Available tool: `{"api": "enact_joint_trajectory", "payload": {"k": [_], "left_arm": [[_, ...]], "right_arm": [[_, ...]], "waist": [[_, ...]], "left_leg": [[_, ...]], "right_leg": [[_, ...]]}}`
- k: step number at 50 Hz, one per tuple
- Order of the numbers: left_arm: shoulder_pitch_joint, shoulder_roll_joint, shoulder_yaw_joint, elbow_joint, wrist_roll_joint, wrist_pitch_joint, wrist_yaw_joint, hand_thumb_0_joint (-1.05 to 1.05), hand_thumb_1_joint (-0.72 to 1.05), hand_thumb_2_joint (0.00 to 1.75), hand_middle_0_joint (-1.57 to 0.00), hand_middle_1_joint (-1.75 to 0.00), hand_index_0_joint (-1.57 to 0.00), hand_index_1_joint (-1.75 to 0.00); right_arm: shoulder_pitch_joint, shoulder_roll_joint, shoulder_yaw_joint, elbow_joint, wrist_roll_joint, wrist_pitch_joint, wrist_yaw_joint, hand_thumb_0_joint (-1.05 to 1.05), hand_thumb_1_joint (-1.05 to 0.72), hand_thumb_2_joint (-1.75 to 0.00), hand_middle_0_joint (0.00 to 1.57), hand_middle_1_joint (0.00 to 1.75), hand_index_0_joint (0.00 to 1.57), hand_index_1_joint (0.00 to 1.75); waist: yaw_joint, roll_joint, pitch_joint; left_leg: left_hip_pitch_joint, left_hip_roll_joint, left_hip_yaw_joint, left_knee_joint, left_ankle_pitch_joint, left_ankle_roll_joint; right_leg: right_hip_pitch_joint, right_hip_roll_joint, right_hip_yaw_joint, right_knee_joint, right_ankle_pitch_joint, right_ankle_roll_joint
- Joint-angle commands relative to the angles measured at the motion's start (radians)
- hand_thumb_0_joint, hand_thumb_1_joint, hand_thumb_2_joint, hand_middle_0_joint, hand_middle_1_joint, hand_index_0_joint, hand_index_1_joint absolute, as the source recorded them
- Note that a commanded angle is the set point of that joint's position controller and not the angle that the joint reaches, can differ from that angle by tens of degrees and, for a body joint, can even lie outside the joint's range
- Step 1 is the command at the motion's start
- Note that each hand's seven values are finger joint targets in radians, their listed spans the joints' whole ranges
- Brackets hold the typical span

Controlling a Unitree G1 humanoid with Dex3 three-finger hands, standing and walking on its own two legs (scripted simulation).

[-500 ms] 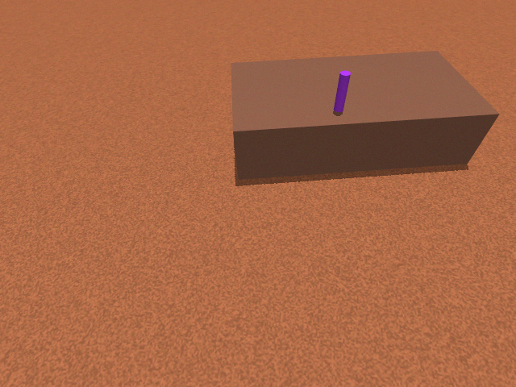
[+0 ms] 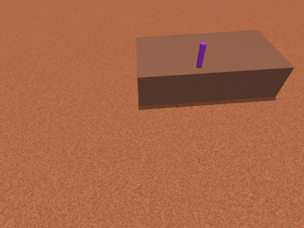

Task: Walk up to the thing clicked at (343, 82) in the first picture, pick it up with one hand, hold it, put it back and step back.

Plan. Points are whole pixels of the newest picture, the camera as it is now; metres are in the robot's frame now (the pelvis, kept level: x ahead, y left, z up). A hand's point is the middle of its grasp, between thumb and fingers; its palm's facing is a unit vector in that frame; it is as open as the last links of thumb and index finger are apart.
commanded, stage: stand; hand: right
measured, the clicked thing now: (201, 54) +1.42 -0.34 -0.36
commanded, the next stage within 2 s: walk up in 0.62 s
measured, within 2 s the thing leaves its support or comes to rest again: neither
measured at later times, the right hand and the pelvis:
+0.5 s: hand out of the picture +0.08 -0.25 -0.16, palm faces -0.04 +0.94 -0.33, open 7.4 cm; pelvis +0.01 +0.00 +0.00, yaw +0 degrees
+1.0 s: hand out of the picture +0.11 -0.37 -0.17, palm faces -0.03 +0.91 -0.41, open 7.4 cm; pelvis +0.09 -0.07 -0.02, yaw +1 degrees
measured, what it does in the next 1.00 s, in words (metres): walks ahead: right foot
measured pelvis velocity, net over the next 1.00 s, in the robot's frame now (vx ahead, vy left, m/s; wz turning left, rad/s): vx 0.09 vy -0.07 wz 0.01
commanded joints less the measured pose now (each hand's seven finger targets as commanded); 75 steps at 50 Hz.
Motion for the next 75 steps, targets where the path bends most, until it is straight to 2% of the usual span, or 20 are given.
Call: {"api": "enact_joint_trajectory", "payload": {"k": [1,30,31,32,37,41,43,45,46,47,48,53,61,64,65,66,67,68,72,75], "left_arm": [[-0.043,0.214,0.040,-0.056,-0.003,-0.025,0.011,0.00,0.90,0.90,-0.20,-0.30,-0.20,-0.30],[-0.042,0.220,0.044,-0.053,-0.005,-0.025,0.013,0.00,0.90,0.90,-0.20,-0.30,-0.20,-0.30],[0.001,0.312,0.131,-0.130,0.025,-0.029,-0.026,0.00,0.90,0.90,-0.20,-0.30,-0.20,-0.30],[0.001,0.310,0.138,-0.131,0.033,-0.024,-0.038,0.00,0.90,0.90,-0.20,-0.30,-0.20,-0.30],[-0.157,0.230,0.136,-0.269,0.040,-0.025,-0.069,0.00,0.90,0.90,-0.20,-0.30,-0.20,-0.30],[-0.046,0.261,0.144,-0.268,0.029,-0.036,-0.096,0.00,0.90,0.90,-0.20,-0.30,-0.20,-0.30],[0.025,0.253,0.151,-0.238,0.032,-0.036,-0.099,0.00,0.90,0.90,-0.20,-0.30,-0.20,-0.30],[0.236,0.272,0.175,-0.177,0.032,-0.040,-0.086,0.00,0.90,0.90,-0.20,-0.30,-0.20,-0.30],[0.356,0.350,0.200,-0.154,0.043,-0.050,-0.069,0.00,0.90,0.90,-0.20,-0.30,-0.20,-0.30],[0.352,0.448,0.211,-0.197,0.047,-0.059,-0.058,0.00,0.90,0.90,-0.20,-0.30,-0.20,-0.30],[0.219,0.442,0.196,-0.247,0.031,-0.059,-0.058,0.00,0.90,0.90,-0.20,-0.30,-0.20,-0.30],[0.120,0.308,0.150,-0.290,0.006,-0.074,-0.049,0.00,0.90,0.90,-0.20,-0.30,-0.20,-0.30],[0.209,0.314,0.140,-0.332,0.009,-0.066,-0.053,0.00,0.90,0.90,-0.20,-0.30,-0.20,-0.30],[0.215,0.313,0.130,-0.352,0.002,-0.060,-0.047,0.00,0.90,0.90,-0.20,-0.30,-0.20,-0.30],[0.235,0.277,0.114,-0.361,-0.003,-0.057,-0.044,0.00,0.90,0.90,-0.20,-0.30,-0.20,-0.30],[0.260,0.227,0.104,-0.382,-0.018,-0.056,-0.036,0.00,0.90,0.90,-0.20,-0.30,-0.20,-0.30],[0.285,0.235,0.114,-0.383,-0.026,-0.054,-0.032,0.00,0.90,0.90,-0.20,-0.30,-0.20,-0.30],[0.228,0.338,0.125,-0.373,-0.009,-0.047,-0.024,0.00,0.90,0.90,-0.20,-0.30,-0.20,-0.30],[0.294,0.279,0.120,-0.321,-0.008,-0.052,-0.048,0.00,0.90,0.90,-0.20,-0.30,-0.20,-0.30],[0.258,0.248,0.121,-0.332,0.003,-0.045,-0.077,0.00,0.90,0.90,-0.20,-0.30,-0.20,-0.30]], "right_arm": [[-0.037,-0.206,-0.041,-0.057,-0.001,-0.020,-0.010,0.00,-0.90,-0.90,0.20,0.30,0.20,0.30],[-0.032,-0.208,-0.041,-0.057,-0.002,-0.017,-0.010,0.00,-0.90,-0.90,0.20,0.30,0.20,0.30],[0.069,-0.303,-0.110,-0.100,-0.017,-0.038,0.003,0.00,-0.90,-0.90,0.20,0.30,0.20,0.30],[0.081,-0.321,-0.124,-0.098,-0.029,-0.043,0.010,0.00,-0.90,-0.90,0.20,0.30,0.20,0.30],[0.215,-0.378,-0.174,-0.150,-0.033,-0.076,0.013,0.00,-0.90,-0.90,0.20,0.30,0.20,0.30],[0.073,-0.366,-0.179,-0.233,-0.033,-0.078,0.016,0.00,-0.90,-0.90,0.20,0.30,0.20,0.30],[0.047,-0.341,-0.166,-0.250,-0.037,-0.074,0.025,0.00,-0.90,-0.90,0.20,0.30,0.20,0.30],[-0.003,-0.295,-0.152,-0.267,-0.039,-0.063,0.027,0.00,-0.90,-0.90,0.20,0.30,0.20,0.30],[0.026,-0.215,-0.126,-0.279,-0.039,-0.059,0.023,0.00,-0.90,-0.90,0.20,0.30,0.20,0.30],[0.031,-0.182,-0.110,-0.318,-0.016,-0.064,0.018,0.00,-0.90,-0.90,0.20,0.30,0.20,0.30],[0.020,-0.283,-0.134,-0.295,-0.023,-0.058,0.010,0.00,-0.90,-0.90,0.20,0.30,0.20,0.30],[0.173,-0.274,-0.131,-0.215,-0.010,-0.063,0.045,0.00,-0.90,-0.90,0.20,0.30,0.20,0.30],[0.020,-0.231,-0.131,-0.325,-0.010,-0.070,0.060,0.00,-0.90,-0.90,0.20,0.30,0.20,0.30],[0.141,-0.241,-0.145,-0.309,-0.012,-0.079,0.044,0.00,-0.90,-0.90,0.20,0.30,0.20,0.30],[0.277,-0.281,-0.165,-0.282,-0.027,-0.085,0.034,0.00,-0.90,-0.90,0.20,0.30,0.20,0.30],[0.397,-0.366,-0.194,-0.282,-0.049,-0.087,0.022,0.00,-0.90,-0.90,0.20,0.30,0.20,0.30],[0.404,-0.428,-0.208,-0.312,-0.035,-0.090,0.014,0.00,-0.90,-0.90,0.20,0.30,0.20,0.30],[0.351,-0.426,-0.217,-0.326,0.009,-0.087,0.016,0.00,-0.90,-0.90,0.20,0.30,0.20,0.30],[0.186,-0.312,-0.153,-0.369,0.015,-0.098,0.013,0.00,-0.90,-0.90,0.20,0.30,0.20,0.30],[0.170,-0.334,-0.157,-0.387,0.000,-0.108,0.022,0.00,-0.90,-0.90,0.20,0.30,0.20,0.30]], "waist": [[-0.002,-0.010,-0.083],[-0.002,-0.019,-0.080],[-0.003,-0.071,-0.179],[-0.004,-0.043,-0.096],[-0.091,0.132,0.091],[-0.002,0.180,0.021],[0.030,0.177,-0.006],[0.147,0.025,-0.075],[0.202,-0.268,-0.105],[0.187,-0.449,-0.063],[0.127,-0.221,0.027],[0.024,-0.116,0.083],[0.069,-0.104,0.066],[-0.013,-0.020,-0.025],[-0.076,0.073,-0.116],[-0.127,0.219,-0.202],[-0.122,0.238,-0.248],[-0.123,0.072,-0.217],[-0.006,0.089,0.011],[-0.009,0.143,0.035]], "left_leg": [[0.008,0.106,-0.076,-0.038,0.120,0.046],[0.017,0.105,-0.071,-0.042,0.133,0.045],[0.025,0.075,-0.089,0.049,-0.342,0.123],[-0.048,0.096,-0.129,0.053,-0.502,0.139],[0.160,0.368,-0.552,-0.176,-0.522,0.306],[0.049,0.304,-0.341,-0.127,-0.408,0.252],[-0.098,0.196,-0.175,-0.057,-0.317,0.203],[-0.293,0.105,-0.040,0.224,-0.251,0.143],[-0.513,-0.018,0.042,0.571,-0.340,0.118],[-0.674,-0.126,0.029,0.794,-0.444,0.073],[-0.623,-0.012,-0.092,0.849,-0.356,0.064],[-0.444,0.067,-0.053,0.681,-0.145,0.049],[-0.317,0.039,0.099,0.295,-0.011,0.045],[-0.033,-0.031,0.150,0.189,0.018,0.083],[0.172,-0.015,0.103,0.170,-0.016,0.129],[0.361,0.189,-0.207,0.120,-0.170,0.215],[0.406,0.424,-0.687,-0.019,-0.286,0.327],[0.313,0.447,-0.671,-0.046,-0.348,0.361],[-0.044,0.280,-0.172,-0.043,-0.030,0.250],[-0.136,0.259,-0.076,-0.055,-0.047,0.272]], "right_leg": [[0.027,-0.144,0.109,-0.053,0.126,-0.016],[0.036,-0.145,0.109,-0.058,0.150,-0.013],[0.046,-0.091,0.092,0.043,-0.352,-0.046],[-0.058,-0.104,0.123,0.081,-0.515,-0.061],[-0.633,-0.085,0.112,0.525,-0.312,-0.014],[-0.420,-0.145,0.136,0.400,-0.292,-0.005],[-0.183,-0.077,0.027,0.298,-0.200,0.001],[0.191,-0.017,-0.052,0.167,-0.067,0.009],[0.367,-0.070,0.101,0.062,-0.280,-0.007],[0.289,-0.370,0.628,-0.187,-0.610,-0.118],[0.110,-0.457,0.717,-0.219,-0.692,-0.209],[-0.032,-0.262,0.254,-0.154,-0.226,-0.181],[0.011,-0.223,0.085,-0.038,0.159,-0.160],[-0.047,-0.190,0.026,0.214,0.389,-0.130],[-0.140,-0.137,-0.015,0.450,0.382,-0.106],[-0.357,-0.047,-0.050,0.733,0.171,-0.057],[-0.554,0.078,0.037,0.896,-0.353,-0.028],[-0.546,-0.012,0.159,0.961,-0.339,-0.040],[-0.442,-0.120,0.120,0.785,-0.192,-0.009],[-0.376,-0.140,0.051,0.570,-0.187,0.018]]}}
